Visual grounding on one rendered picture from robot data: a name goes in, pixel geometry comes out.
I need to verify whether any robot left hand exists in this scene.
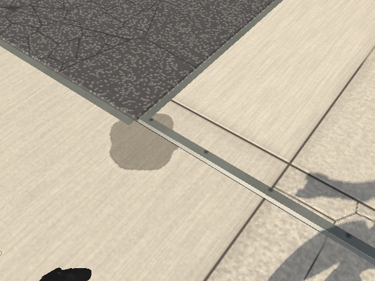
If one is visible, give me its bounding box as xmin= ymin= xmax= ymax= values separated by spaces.
xmin=40 ymin=268 xmax=91 ymax=281

